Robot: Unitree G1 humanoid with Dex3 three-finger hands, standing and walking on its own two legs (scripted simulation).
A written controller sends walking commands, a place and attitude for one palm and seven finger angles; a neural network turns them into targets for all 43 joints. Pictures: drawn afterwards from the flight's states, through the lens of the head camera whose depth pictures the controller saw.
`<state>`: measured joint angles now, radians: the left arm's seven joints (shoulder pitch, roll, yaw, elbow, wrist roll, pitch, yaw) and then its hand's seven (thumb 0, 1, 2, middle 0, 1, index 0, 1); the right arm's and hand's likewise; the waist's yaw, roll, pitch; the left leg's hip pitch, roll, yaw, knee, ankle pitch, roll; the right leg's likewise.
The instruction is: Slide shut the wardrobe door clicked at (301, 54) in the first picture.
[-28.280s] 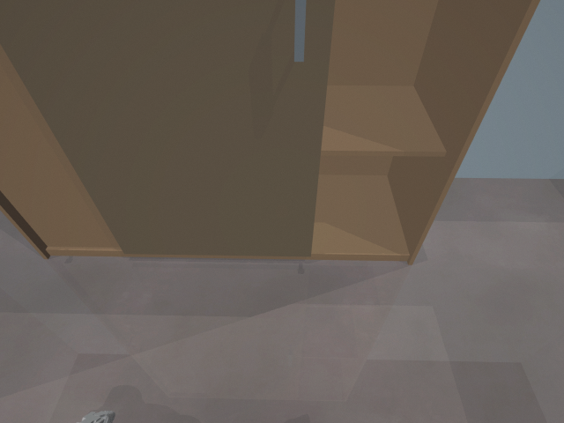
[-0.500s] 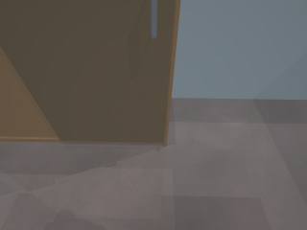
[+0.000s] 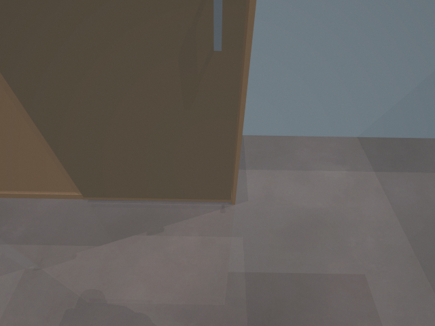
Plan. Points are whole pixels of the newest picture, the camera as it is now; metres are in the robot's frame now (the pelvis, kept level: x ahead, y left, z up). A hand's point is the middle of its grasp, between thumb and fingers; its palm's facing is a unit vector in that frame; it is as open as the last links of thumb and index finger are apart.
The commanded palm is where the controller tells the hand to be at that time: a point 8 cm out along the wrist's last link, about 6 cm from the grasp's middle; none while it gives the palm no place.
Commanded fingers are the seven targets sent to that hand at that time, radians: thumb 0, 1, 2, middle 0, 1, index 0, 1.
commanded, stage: look to check the result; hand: left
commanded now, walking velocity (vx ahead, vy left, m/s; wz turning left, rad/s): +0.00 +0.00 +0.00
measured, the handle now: (218, 6) +0.82 +0.04 +0.23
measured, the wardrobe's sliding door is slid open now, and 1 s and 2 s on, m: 0.00 0.00 0.00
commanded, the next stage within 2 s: stand and wait in 0.44 s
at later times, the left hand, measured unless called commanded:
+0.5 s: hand out of the picture +0.11 +0.24 -0.15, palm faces -0.04 -0.94 -0.33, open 7.4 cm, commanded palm none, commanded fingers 0.00 0.90 0.90 -0.20 -0.30 -0.20 -0.30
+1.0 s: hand out of the picture +0.11 +0.23 -0.16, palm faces -0.04 -0.94 -0.33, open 7.4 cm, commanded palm none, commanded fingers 0.00 0.90 0.90 -0.20 -0.30 -0.20 -0.30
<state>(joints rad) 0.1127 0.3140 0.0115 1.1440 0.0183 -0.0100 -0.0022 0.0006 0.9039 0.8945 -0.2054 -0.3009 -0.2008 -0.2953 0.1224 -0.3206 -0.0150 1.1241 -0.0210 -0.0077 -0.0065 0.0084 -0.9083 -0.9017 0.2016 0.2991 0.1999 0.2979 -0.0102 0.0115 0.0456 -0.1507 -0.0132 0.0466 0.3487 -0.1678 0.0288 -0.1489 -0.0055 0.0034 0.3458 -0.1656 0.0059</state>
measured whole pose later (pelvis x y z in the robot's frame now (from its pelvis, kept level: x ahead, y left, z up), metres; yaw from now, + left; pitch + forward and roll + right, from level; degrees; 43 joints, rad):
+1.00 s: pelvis +0.03 -0.01 +0.00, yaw +0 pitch -2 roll +0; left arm 0.10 0.33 0.00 1.13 0.01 -0.02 0.00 0.00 0.90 0.89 -0.21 -0.30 -0.20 -0.30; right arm 0.11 -0.33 0.00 1.13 -0.02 -0.01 -0.01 0.01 -0.91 -0.90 0.20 0.30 0.20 0.30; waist -0.02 0.00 0.04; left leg -0.08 0.01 0.05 0.30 -0.19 0.01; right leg -0.08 0.02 0.00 0.30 -0.18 -0.01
